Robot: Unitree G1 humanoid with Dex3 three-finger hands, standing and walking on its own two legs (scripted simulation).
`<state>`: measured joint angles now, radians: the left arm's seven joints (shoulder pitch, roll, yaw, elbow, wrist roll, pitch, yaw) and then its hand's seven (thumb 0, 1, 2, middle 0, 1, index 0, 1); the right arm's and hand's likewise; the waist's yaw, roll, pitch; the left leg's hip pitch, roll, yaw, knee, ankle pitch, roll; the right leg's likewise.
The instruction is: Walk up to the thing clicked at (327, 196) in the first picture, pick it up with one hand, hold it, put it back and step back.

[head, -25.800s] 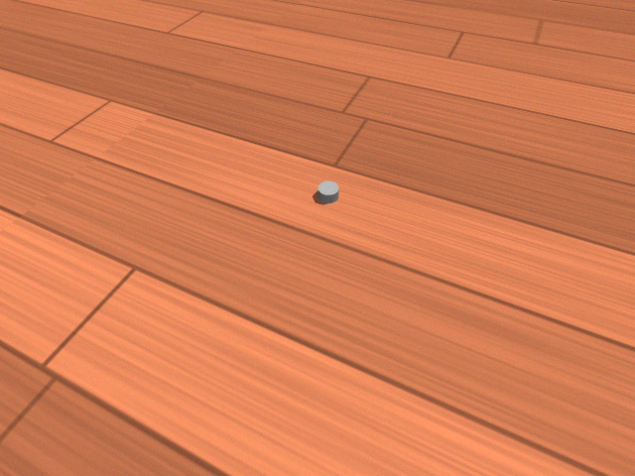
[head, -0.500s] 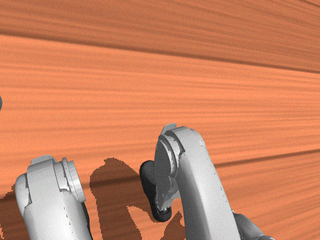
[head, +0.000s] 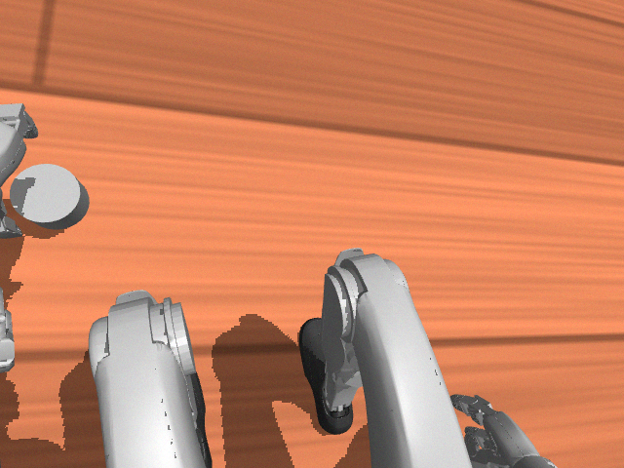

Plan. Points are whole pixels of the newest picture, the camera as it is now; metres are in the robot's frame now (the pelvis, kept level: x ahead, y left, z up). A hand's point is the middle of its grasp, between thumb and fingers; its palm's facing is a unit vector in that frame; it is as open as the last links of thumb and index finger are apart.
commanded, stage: withdraw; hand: left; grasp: from above
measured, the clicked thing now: (52, 197) +0.51 +0.31 -0.32
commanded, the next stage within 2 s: home in 0.18 s
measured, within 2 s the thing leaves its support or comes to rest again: neither
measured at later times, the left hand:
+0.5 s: hand out of the picture +0.48 +0.32 -0.13, palm faces -0.41 -0.12 -0.90, open 12.7 cm
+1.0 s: hand out of the picture +0.31 +0.26 +0.08, palm faces -0.16 -0.76 -0.63, open 7.4 cm
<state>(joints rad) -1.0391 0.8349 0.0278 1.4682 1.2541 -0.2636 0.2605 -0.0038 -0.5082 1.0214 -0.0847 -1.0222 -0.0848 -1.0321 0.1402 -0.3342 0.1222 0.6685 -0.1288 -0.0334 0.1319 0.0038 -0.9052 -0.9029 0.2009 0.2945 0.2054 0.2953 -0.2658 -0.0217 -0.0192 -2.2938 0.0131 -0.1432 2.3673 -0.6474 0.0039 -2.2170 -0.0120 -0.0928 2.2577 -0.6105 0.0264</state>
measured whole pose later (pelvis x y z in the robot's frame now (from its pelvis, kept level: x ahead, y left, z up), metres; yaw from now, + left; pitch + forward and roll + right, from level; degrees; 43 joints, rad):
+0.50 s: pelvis +0.01 +0.00 +0.01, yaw +1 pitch +36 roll -9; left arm -0.90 0.74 0.10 1.22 1.15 -0.18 0.23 0.00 -0.18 0.89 -0.19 -0.71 -0.18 -0.72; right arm 0.20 -0.27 0.05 0.69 -0.09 -0.03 0.14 0.01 -0.90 -0.90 0.20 0.29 0.21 0.30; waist -0.21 0.04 -0.08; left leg -2.29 0.01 -0.12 2.33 -0.68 0.01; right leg -2.21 -0.02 -0.07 2.23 -0.66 0.04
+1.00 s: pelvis +0.02 +0.00 +0.18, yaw +6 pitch +29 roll -5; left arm -0.15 0.42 0.03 0.38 0.37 0.14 0.04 0.00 0.87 0.90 -0.21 -0.30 -0.21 -0.31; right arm 0.07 -0.26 -0.01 0.58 0.03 -0.05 0.00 0.01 -0.91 -0.90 0.20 0.29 0.21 0.30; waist -0.05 0.03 -0.19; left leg -1.68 0.02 -0.07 1.79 -0.63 0.00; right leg -1.63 -0.03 -0.06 1.73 -0.61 0.02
